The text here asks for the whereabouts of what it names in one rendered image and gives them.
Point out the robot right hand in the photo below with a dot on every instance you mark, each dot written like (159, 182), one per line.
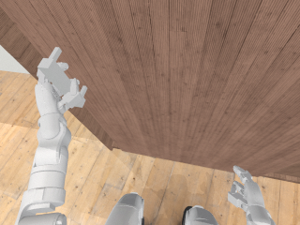
(248, 194)

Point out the left robot upper arm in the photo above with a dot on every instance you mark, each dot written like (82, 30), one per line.
(45, 219)

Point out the right robot thigh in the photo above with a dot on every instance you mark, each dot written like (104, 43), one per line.
(199, 216)

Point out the robot right forearm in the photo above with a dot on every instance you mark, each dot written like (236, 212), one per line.
(258, 215)

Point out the robot left forearm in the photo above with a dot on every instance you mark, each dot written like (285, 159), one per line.
(48, 174)

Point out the robot left hand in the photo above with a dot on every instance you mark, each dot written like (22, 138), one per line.
(48, 96)

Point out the robot thigh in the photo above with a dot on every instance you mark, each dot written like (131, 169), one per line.
(127, 211)
(199, 216)

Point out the left robot thigh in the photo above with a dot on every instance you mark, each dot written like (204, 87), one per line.
(127, 211)

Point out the wardrobe door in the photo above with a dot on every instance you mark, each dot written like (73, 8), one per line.
(211, 83)
(292, 170)

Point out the handle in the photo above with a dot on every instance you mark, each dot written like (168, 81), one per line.
(57, 76)

